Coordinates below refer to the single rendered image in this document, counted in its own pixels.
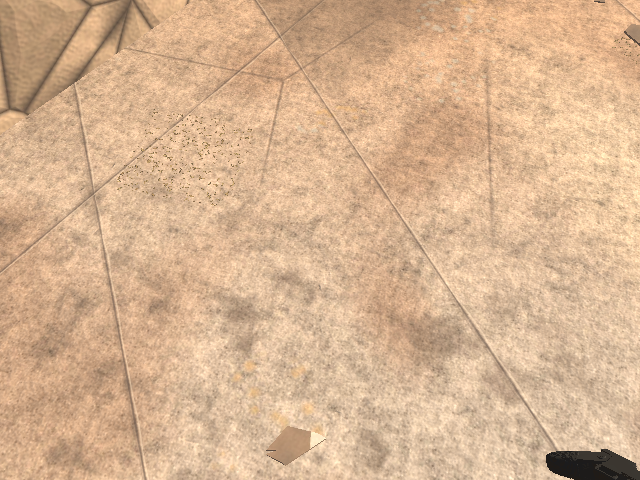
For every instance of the robot right hand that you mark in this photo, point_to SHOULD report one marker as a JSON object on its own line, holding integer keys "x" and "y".
{"x": 587, "y": 465}

